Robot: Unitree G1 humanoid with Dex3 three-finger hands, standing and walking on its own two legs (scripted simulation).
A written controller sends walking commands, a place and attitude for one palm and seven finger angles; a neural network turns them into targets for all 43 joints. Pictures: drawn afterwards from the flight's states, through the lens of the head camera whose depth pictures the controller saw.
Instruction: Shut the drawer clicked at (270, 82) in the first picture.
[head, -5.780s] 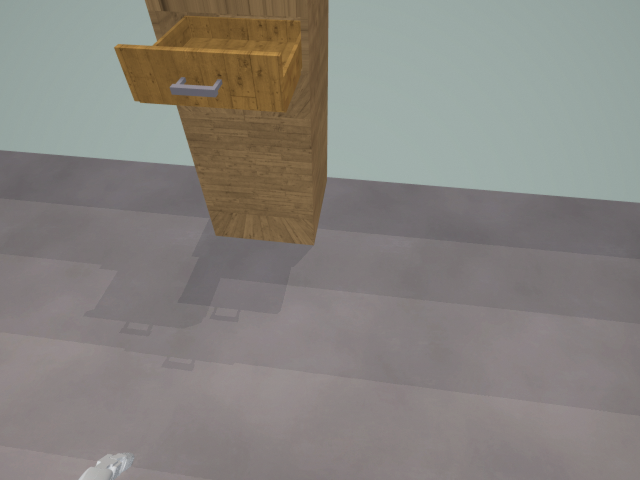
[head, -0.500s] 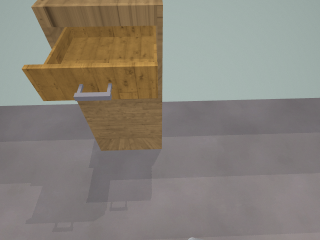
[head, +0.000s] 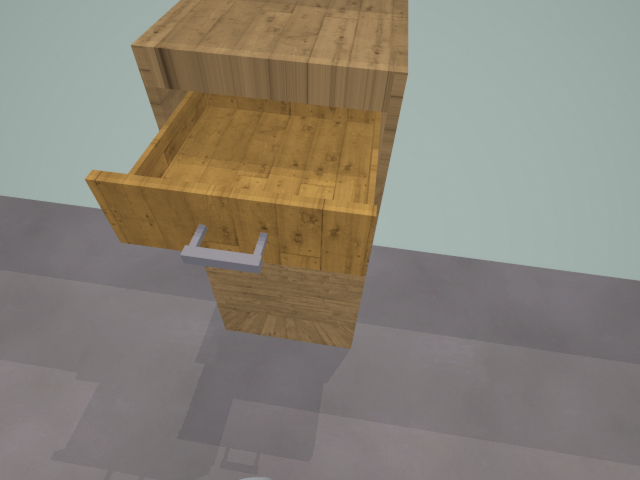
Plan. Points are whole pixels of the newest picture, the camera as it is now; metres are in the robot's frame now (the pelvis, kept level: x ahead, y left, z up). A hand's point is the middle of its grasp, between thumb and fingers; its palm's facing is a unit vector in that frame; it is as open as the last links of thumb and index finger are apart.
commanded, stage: come to a stop and stand still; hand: left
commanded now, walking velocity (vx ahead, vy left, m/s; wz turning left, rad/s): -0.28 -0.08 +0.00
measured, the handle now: (226, 247) +0.38 +0.18 +0.06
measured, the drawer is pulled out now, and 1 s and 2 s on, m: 0.24 0.24 0.24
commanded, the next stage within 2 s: look again from close up in 1.40 s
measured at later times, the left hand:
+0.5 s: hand out of the picture +0.02 +0.14 -0.15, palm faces +0.03 -0.96 -0.28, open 7.4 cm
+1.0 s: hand out of the picture -0.09 +0.17 -0.18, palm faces +0.10 -0.97 -0.21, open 7.4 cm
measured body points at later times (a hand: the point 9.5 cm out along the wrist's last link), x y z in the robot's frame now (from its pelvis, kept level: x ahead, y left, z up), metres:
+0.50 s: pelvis -0.03 -0.06 +0.00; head -0.03 -0.09 +0.45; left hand +0.01 +0.19 -0.13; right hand +0.02 -0.30 -0.17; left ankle +0.03 +0.10 -0.70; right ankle -0.04 -0.16 -0.73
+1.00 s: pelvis -0.06 -0.01 +0.00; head -0.05 +0.00 +0.45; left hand -0.09 +0.23 -0.16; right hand +0.01 -0.25 -0.15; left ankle -0.08 +0.12 -0.74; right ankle -0.04 -0.16 -0.73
